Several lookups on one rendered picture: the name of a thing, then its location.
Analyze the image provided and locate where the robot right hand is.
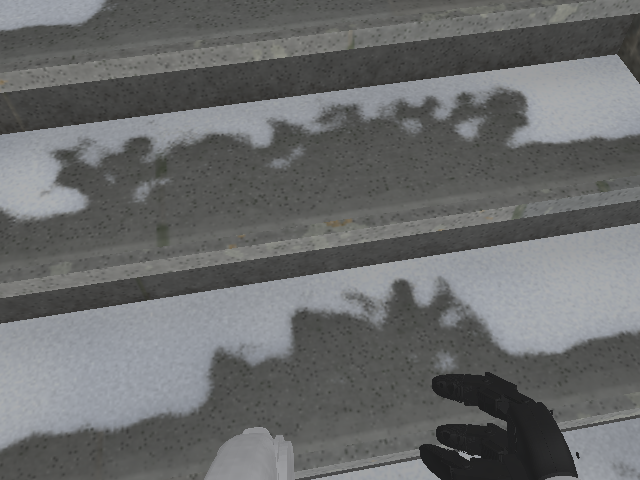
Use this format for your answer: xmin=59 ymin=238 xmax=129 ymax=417
xmin=419 ymin=372 xmax=580 ymax=480

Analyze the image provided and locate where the robot left shin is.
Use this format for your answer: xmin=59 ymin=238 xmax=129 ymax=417
xmin=217 ymin=427 xmax=273 ymax=454

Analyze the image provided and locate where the left robot thigh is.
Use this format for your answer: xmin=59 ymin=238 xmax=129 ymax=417
xmin=204 ymin=433 xmax=295 ymax=480

